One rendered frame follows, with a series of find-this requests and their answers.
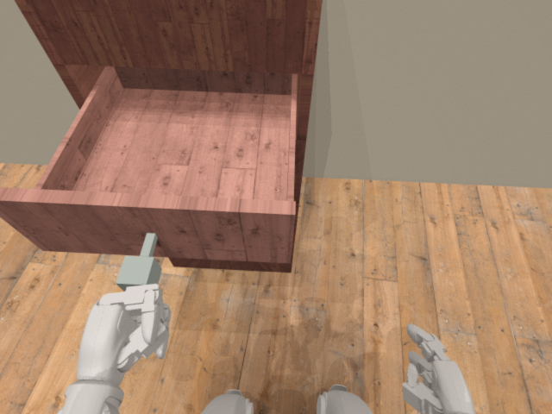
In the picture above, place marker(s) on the robot left hand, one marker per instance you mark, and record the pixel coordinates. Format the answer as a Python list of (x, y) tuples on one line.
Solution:
[(138, 315)]

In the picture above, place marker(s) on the robot right hand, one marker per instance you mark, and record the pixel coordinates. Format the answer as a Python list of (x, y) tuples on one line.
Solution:
[(444, 390)]

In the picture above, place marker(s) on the robot left thigh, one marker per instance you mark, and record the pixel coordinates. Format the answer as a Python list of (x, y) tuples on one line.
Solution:
[(229, 404)]

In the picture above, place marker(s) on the left robot forearm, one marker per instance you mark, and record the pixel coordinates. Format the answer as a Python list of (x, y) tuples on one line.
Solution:
[(92, 397)]

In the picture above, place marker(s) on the cabinet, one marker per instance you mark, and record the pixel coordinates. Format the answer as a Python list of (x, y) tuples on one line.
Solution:
[(82, 37)]

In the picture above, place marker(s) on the robot right shin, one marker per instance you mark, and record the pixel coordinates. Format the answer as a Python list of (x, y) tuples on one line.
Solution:
[(338, 387)]

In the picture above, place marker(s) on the drawer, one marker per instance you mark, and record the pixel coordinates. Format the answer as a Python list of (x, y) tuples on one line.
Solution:
[(203, 159)]

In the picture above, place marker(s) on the handle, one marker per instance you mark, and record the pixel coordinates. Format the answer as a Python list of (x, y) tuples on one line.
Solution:
[(143, 269)]

